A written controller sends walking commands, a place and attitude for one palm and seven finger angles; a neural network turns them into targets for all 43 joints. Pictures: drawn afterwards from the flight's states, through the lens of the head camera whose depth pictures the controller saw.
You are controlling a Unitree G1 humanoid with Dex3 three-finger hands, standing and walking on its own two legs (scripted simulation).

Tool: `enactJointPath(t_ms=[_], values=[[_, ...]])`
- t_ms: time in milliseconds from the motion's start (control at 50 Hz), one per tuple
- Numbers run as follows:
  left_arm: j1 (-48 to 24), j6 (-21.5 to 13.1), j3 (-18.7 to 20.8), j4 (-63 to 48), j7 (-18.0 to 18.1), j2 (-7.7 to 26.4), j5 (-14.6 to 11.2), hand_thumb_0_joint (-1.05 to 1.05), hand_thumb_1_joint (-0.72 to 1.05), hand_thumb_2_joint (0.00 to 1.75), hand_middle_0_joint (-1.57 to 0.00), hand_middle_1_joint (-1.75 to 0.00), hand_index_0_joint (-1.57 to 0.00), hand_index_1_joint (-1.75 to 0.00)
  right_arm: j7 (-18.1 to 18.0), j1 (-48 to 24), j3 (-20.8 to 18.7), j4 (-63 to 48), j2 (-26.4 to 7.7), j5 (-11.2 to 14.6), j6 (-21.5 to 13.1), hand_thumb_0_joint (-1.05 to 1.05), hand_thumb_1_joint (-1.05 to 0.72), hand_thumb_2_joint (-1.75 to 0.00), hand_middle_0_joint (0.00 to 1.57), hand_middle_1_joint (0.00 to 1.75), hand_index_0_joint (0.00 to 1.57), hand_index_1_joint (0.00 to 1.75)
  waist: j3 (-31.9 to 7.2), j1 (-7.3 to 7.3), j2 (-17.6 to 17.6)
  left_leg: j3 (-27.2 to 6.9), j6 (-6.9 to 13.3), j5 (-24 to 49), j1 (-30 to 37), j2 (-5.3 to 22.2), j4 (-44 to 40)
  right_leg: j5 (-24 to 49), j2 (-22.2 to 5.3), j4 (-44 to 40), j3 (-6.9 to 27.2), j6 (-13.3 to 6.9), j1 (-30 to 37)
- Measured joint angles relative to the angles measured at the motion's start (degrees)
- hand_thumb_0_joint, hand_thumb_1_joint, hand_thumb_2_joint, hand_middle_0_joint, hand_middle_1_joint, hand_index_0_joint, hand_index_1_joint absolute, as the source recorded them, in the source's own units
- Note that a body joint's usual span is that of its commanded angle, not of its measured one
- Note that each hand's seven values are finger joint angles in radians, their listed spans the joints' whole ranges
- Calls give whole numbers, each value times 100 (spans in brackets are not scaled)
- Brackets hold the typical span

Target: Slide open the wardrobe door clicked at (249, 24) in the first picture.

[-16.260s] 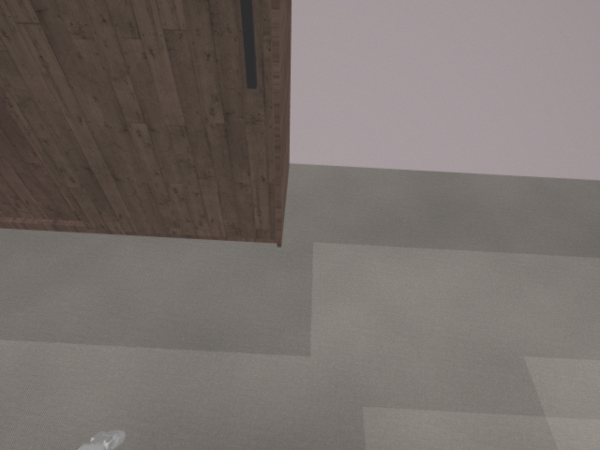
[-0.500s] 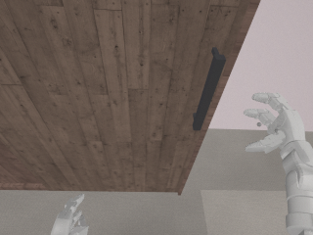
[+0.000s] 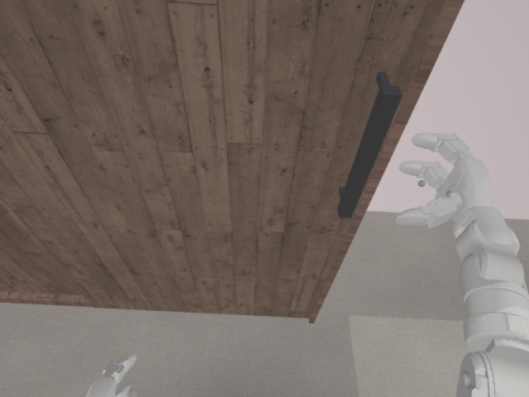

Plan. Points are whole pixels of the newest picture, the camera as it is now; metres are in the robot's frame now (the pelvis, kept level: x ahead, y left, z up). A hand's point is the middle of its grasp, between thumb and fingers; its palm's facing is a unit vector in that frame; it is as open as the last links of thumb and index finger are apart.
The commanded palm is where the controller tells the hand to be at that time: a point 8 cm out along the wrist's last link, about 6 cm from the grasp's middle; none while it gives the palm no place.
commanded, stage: move the hooked fingers beside the handle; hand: right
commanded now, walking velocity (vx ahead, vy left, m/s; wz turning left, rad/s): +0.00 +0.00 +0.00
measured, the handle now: (361, 154) +0.47 -0.10 +0.13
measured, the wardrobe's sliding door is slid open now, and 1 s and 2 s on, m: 0.00 0.00 0.00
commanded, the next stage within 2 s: feel for the door with the fingertips in 1.00 s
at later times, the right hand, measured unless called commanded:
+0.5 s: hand (411, 172) +0.44 -0.18 +0.13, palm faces -0.05 +1.00 +0.02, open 13.9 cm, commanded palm +0.41 -0.23 +0.14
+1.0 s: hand (410, 175) +0.43 -0.17 +0.13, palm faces -0.05 +1.00 +0.02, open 14.0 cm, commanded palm +0.40 -0.23 +0.14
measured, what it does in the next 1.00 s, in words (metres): stands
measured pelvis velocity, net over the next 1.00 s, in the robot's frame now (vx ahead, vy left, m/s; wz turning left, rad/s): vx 0.01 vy -0.01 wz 0.01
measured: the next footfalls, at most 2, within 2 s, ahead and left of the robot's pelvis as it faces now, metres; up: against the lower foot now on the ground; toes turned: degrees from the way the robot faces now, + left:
none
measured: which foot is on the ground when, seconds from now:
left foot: down 0.00-1.00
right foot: down 0.00-1.00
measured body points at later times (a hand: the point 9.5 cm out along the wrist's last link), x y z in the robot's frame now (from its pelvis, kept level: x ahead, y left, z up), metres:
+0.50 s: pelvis +0.00 -0.01 +0.00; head +0.04 +0.00 +0.45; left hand +0.06 +0.26 -0.12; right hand +0.44 -0.23 +0.13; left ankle +0.01 +0.10 -0.73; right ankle -0.01 -0.11 -0.73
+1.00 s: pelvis +0.01 -0.01 +0.00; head +0.03 +0.00 +0.45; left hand +0.10 +0.25 -0.11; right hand +0.43 -0.23 +0.13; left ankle +0.01 +0.10 -0.73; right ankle -0.01 -0.11 -0.73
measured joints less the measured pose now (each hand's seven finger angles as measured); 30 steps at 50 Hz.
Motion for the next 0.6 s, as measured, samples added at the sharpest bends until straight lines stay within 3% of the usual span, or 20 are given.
enactJointPath(t_ms=[280, 600], values=[[264, 185, 51, 99, -108, 8, 43, 1, 91, 90, -20, -30, -20, -30, -88, -789, -134, 1126, -123, -171, -501, -1, 50, -30, 34, 123, 34, 123, -45, 133, 51, -46, -6, -9, -322, -23, 105, -48, -27, 139, -44, -12, -317], [319, 262, 98, -2, -148, -5, 36, 1, 91, 90, -20, -30, -20, -30, -121, -545, -109, 857, -34, -148, -589, -1, 50, -30, 30, 121, 30, 120, -97, 145, 29, -117, -47, 1, -346, -35, 78, -100, -35, 168, -112, -52, -340]])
